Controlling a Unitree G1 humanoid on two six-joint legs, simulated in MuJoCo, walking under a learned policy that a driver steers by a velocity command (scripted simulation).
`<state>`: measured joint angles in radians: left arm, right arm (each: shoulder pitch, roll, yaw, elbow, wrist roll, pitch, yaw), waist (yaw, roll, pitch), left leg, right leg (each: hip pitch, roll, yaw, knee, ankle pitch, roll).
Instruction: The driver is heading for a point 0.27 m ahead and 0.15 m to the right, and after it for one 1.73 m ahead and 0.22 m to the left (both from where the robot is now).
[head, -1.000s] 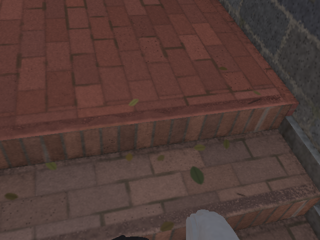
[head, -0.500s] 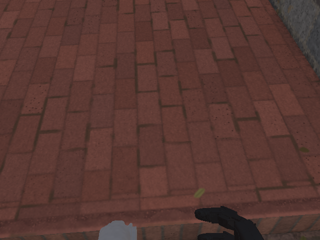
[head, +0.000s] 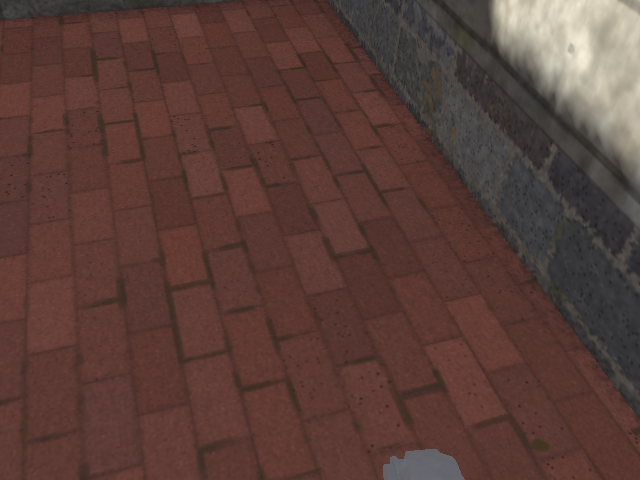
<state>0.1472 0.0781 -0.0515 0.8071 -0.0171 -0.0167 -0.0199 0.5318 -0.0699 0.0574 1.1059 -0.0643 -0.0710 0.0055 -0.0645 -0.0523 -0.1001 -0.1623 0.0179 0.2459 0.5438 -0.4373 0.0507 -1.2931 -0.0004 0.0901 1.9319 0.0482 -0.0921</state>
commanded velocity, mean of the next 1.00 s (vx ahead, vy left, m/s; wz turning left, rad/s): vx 0.42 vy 0.00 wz -0.06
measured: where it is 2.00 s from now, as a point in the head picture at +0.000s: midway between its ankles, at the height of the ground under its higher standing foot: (342, 402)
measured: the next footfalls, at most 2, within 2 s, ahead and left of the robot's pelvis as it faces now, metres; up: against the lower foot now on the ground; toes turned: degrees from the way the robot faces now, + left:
right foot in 0.20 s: +0.33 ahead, -0.11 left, +0.15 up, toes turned -12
left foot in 0.82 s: +0.72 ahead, +0.01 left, +0.15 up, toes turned -7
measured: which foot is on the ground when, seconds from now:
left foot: down 0.00-0.22, up 0.24-0.80, down 0.82-1.00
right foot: up 0.00-0.18, down 0.20-0.82, up 0.84-1.00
